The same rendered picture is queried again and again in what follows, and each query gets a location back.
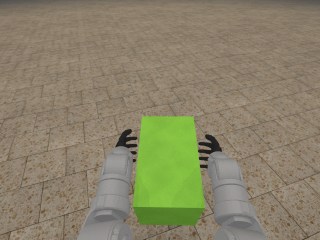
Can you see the left robot hand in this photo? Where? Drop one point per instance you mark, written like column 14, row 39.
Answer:
column 123, row 139

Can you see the robot right forearm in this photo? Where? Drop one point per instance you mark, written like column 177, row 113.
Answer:
column 232, row 206

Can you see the left robot upper arm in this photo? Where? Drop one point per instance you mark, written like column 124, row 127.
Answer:
column 107, row 230

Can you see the right robot upper arm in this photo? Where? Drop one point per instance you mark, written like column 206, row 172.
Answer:
column 236, row 233

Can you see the carton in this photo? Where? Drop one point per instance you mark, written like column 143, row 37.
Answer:
column 168, row 185

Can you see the right robot hand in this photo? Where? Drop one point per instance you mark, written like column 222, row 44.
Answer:
column 214, row 145

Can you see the robot left forearm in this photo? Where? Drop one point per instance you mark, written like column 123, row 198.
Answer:
column 112, row 197

